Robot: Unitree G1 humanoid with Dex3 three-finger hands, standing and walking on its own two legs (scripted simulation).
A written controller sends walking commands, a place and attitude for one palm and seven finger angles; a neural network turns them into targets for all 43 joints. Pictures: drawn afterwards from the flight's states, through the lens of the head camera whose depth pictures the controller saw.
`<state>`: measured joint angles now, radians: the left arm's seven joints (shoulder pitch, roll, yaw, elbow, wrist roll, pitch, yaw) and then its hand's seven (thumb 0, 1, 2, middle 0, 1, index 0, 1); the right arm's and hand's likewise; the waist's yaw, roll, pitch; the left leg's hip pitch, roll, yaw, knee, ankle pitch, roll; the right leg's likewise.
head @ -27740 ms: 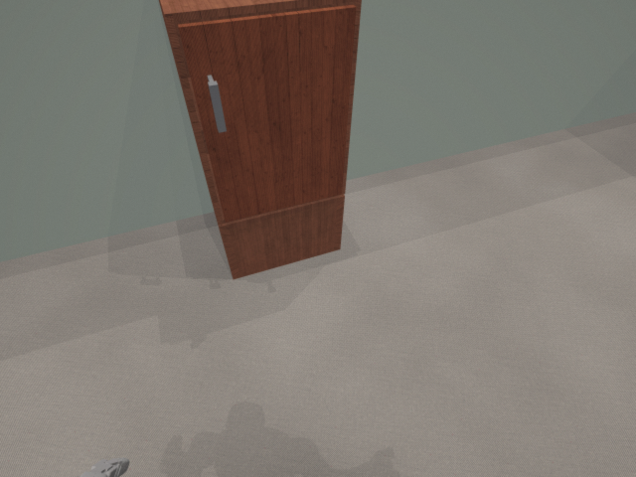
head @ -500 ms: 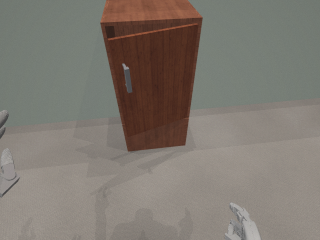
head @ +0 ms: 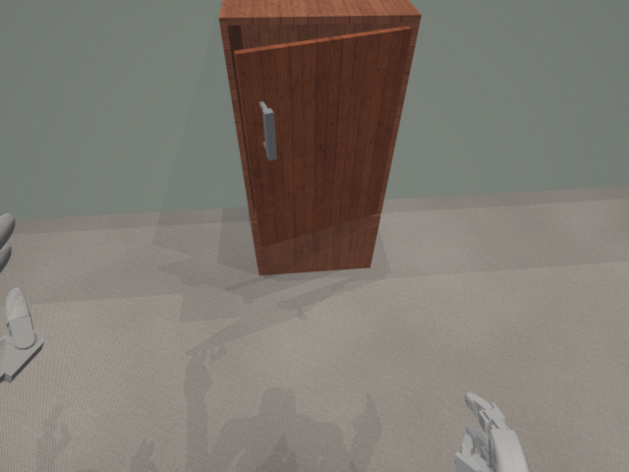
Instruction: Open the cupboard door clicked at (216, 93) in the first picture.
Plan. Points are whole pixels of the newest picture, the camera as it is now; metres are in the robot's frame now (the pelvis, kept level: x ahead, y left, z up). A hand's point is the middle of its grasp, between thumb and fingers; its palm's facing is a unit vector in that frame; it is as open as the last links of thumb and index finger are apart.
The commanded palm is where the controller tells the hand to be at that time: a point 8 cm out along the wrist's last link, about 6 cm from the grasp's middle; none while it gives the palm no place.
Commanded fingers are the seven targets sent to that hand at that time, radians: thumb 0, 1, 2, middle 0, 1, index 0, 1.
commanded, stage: stop stepping back and stand still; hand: left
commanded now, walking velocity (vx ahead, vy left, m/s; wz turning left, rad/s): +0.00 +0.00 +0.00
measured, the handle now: (267, 131) +0.81 +0.16 -0.01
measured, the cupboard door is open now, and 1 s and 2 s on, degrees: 17 17 17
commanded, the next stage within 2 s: let the arm hang, fingers relaxed in 0.54 s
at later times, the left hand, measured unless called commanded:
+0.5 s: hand (30, 335) +0.20 +0.28 +0.15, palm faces +0.42 -0.77 -0.48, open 7.4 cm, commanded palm +0.15 +0.32 +0.18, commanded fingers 0.00 0.90 0.90 -0.20 -0.30 -0.20 -0.30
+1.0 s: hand out of the picture +0.05 +0.17 -0.17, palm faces +0.01 -0.98 -0.17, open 7.2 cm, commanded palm none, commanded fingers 0.00 0.90 0.90 -0.20 -0.30 -0.20 -0.30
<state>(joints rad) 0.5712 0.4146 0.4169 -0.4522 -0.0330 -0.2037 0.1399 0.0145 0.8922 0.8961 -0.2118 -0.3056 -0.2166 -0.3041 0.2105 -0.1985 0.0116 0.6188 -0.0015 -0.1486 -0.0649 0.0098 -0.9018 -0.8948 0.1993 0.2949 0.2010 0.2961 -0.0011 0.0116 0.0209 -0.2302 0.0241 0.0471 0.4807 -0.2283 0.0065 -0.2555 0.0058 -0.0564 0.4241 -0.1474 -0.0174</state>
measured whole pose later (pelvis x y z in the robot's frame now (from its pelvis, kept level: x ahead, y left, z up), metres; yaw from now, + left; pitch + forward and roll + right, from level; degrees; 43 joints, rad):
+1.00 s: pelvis +0.00 -0.01 +0.00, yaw +3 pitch -1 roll +0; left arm 0.24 0.20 -0.02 0.91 0.02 0.04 -0.01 0.01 0.94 0.89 -0.21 -0.30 -0.21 -0.30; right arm 0.19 -0.29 0.00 0.96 -0.02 0.02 0.01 0.01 -0.91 -0.89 0.20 0.29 0.20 0.30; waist -0.01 -0.03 0.10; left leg -0.25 -0.01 0.01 0.51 -0.24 0.01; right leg -0.29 -0.03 -0.09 0.52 -0.21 -0.03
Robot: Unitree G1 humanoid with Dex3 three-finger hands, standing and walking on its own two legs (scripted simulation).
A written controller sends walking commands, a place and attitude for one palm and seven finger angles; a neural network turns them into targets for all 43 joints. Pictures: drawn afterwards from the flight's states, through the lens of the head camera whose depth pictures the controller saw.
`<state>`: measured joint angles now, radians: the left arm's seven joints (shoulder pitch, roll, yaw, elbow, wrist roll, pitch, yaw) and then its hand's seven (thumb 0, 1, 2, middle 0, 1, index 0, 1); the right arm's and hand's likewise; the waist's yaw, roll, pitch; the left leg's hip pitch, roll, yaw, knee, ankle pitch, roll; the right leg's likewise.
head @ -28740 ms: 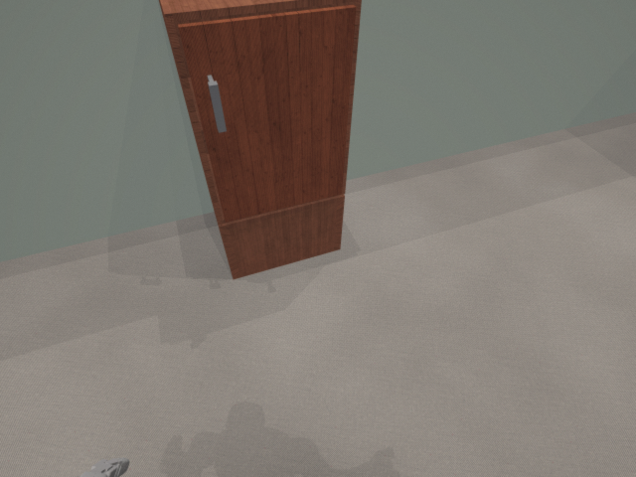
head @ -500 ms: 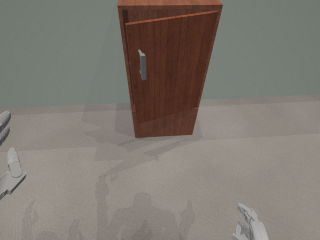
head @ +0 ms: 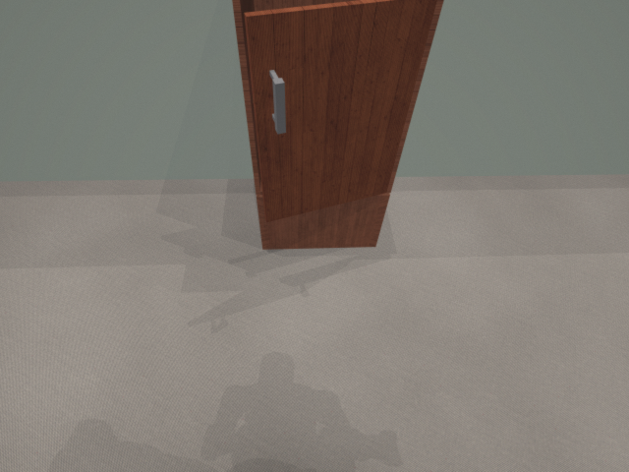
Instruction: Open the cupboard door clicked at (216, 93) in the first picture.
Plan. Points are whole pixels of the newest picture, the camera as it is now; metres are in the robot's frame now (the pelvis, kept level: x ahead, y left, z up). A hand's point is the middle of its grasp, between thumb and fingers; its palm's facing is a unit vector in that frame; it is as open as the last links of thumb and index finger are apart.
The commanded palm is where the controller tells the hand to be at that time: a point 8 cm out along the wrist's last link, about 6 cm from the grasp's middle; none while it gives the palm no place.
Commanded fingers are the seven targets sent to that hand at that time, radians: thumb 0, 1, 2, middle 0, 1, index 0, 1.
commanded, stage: let the arm hang, fingers relaxed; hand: left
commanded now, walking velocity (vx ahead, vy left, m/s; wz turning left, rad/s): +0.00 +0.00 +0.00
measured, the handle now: (276, 102) +0.82 +0.13 -0.01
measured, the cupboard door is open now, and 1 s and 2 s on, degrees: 17 17 17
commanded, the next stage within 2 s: look to check the result in 0.74 s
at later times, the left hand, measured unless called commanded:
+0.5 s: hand out of the picture +0.07 +0.24 -0.14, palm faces +0.02 -0.94 -0.34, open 7.3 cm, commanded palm none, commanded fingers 0.00 0.90 0.90 -0.20 -0.30 -0.20 -0.30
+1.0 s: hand out of the picture +0.10 +0.22 -0.14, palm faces +0.01 -0.95 -0.32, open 7.3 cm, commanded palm none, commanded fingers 0.00 0.90 0.90 -0.20 -0.30 -0.20 -0.30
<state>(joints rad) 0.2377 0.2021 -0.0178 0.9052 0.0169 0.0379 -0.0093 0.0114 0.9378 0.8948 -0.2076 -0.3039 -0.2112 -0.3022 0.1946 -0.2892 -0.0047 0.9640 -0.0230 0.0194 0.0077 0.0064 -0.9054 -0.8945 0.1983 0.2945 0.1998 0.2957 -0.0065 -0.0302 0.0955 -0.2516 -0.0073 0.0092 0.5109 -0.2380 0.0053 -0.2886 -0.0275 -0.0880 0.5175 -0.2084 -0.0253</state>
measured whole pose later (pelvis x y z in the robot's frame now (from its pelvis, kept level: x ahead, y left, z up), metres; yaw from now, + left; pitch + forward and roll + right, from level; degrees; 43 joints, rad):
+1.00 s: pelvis +0.03 -0.02 +0.01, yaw +0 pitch -1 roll +0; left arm 0.11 0.28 0.03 1.14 0.01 -0.01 0.00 0.01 0.91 0.90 -0.20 -0.30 -0.21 -0.30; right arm 0.13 -0.31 -0.01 1.12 -0.02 0.00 -0.01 0.00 -0.91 -0.89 0.20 0.29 0.20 0.30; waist 0.00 0.03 0.07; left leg -0.11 0.02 -0.01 0.32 -0.19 -0.03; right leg -0.15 0.01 -0.10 0.34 -0.17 -0.05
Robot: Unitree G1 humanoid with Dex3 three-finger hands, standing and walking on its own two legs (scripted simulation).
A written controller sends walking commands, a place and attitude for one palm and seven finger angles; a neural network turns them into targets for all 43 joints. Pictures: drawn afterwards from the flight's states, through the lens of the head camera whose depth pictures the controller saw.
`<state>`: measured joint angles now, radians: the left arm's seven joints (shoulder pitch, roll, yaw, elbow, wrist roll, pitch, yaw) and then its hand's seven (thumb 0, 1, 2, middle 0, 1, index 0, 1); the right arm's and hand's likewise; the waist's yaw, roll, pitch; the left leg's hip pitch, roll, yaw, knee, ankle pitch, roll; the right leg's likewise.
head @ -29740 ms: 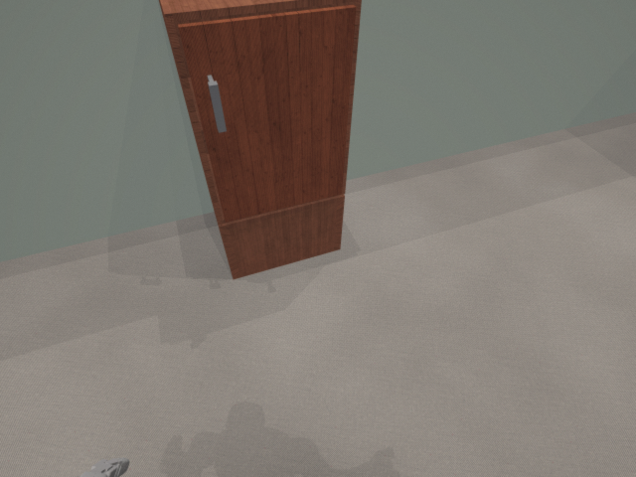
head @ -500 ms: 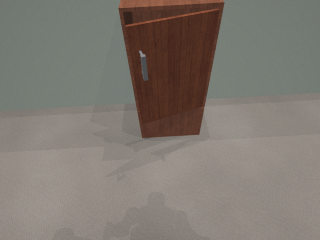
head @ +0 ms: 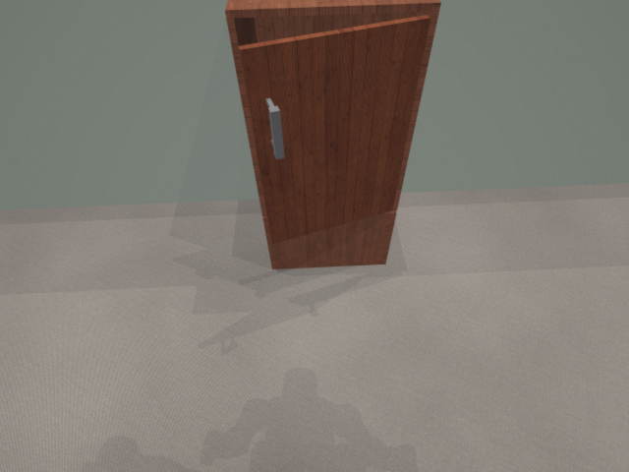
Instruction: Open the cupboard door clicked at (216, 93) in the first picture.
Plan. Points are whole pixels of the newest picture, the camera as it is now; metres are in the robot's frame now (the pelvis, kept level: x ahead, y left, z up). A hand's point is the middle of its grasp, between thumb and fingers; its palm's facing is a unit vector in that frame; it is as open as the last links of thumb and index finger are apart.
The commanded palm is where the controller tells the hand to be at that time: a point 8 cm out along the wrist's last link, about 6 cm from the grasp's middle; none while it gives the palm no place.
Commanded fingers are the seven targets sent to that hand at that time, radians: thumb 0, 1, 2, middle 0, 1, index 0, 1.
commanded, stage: look to check the result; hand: left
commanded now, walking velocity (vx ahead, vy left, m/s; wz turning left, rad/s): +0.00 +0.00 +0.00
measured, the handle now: (274, 128) +0.79 +0.14 -0.02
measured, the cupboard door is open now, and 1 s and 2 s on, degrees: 17 17 17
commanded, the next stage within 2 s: walk to a spot facing it in 0.28 s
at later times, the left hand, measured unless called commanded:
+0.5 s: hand out of the picture +0.10 +0.23 -0.15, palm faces +0.00 -0.94 -0.33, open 7.3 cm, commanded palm none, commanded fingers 0.00 0.90 0.90 -0.20 -0.30 -0.20 -0.30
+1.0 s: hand out of the picture +0.11 +0.18 -0.18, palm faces -0.20 -0.94 -0.26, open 7.3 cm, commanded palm none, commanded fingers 0.00 0.90 0.90 -0.20 -0.30 -0.20 -0.30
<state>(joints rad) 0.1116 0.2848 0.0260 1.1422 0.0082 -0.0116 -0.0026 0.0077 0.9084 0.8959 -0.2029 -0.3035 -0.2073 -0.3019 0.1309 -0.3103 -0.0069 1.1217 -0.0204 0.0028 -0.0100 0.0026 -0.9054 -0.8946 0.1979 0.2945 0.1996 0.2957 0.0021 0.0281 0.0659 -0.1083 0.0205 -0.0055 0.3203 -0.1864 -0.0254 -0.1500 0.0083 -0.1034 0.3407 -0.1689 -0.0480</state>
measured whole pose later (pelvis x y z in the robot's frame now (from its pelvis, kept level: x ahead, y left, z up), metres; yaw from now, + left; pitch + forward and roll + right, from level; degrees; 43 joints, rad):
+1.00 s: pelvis -0.01 -0.01 -0.03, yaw -15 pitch +0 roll +1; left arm 0.18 0.22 0.08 0.94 0.02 0.05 -0.03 0.01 0.91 0.90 -0.20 -0.30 -0.20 -0.30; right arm 0.28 -0.21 -0.05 1.02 -0.03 0.04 -0.03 0.00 -0.90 -0.89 0.20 0.29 0.20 0.30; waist 0.01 0.02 0.10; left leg -0.23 0.14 0.20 0.66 -0.39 -0.05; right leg -0.30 -0.02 -0.02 0.63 -0.28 -0.02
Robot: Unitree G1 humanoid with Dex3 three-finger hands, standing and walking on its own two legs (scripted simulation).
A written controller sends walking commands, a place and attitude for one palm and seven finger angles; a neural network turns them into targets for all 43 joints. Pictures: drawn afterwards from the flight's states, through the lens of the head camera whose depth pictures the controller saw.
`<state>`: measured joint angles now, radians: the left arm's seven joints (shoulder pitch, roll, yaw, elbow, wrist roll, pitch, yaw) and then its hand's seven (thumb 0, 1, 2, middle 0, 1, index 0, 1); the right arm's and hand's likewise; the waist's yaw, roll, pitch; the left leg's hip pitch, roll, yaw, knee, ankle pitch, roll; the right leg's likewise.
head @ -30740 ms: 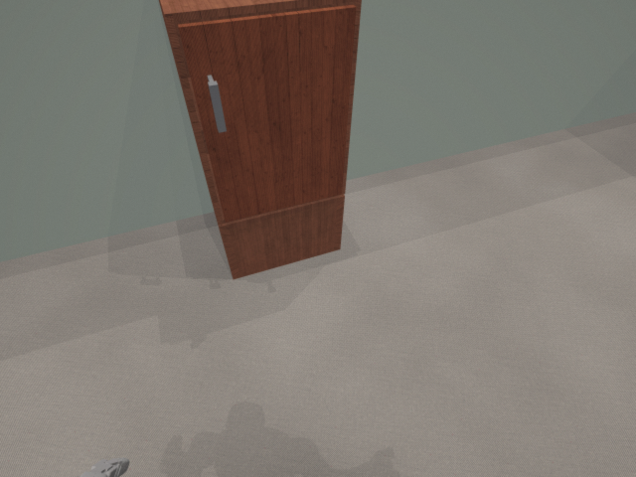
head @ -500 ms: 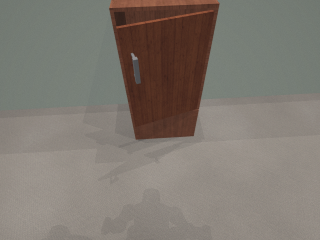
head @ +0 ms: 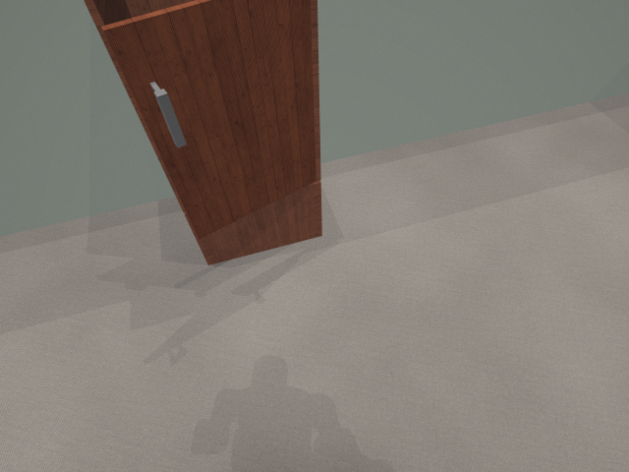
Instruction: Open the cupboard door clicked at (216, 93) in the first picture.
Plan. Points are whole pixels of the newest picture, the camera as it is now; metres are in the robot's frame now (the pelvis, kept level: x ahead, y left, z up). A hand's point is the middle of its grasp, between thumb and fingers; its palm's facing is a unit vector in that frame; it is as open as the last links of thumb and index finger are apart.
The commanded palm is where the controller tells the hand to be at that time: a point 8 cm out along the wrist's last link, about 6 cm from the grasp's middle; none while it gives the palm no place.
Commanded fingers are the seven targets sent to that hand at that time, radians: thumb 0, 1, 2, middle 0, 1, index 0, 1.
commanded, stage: walk to a spot facing it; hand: left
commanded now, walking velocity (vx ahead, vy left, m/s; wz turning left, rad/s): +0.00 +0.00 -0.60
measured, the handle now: (167, 115) +0.73 +0.35 +0.01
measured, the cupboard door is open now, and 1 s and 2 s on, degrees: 17 17 17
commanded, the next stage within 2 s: turn to face it in 1.96 s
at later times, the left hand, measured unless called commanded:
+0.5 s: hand out of the picture +0.13 +0.19 -0.15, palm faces -0.20 -0.96 -0.20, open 7.3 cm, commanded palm none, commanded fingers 0.00 0.90 0.90 -0.20 -0.30 -0.20 -0.30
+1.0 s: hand (243, 445) +0.17 +0.13 -0.17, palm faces -0.52 -0.83 -0.20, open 7.3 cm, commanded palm none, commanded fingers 0.00 0.90 0.90 -0.20 -0.30 -0.20 -0.30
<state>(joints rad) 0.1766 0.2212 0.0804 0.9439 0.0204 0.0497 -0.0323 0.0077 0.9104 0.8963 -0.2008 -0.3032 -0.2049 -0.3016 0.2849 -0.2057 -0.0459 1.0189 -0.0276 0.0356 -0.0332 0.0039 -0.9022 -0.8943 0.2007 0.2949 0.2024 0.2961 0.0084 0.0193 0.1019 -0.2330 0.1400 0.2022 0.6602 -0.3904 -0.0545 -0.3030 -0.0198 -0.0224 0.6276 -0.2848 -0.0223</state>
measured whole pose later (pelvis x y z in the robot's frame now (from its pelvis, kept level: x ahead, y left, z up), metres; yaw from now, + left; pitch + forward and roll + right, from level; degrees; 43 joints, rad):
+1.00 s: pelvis +0.00 +0.00 +0.01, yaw -35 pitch +1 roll -1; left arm 0.19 0.24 0.08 0.92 0.01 0.08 -0.02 0.01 0.91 0.90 -0.20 -0.30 -0.21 -0.30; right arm 0.18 -0.22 -0.03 0.88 -0.02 0.01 -0.03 0.00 -0.91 -0.89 0.20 0.29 0.20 0.30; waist 0.01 -0.03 0.08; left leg -0.32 0.06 0.05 0.61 -0.31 -0.01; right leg -0.42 0.06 0.09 0.79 -0.45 0.02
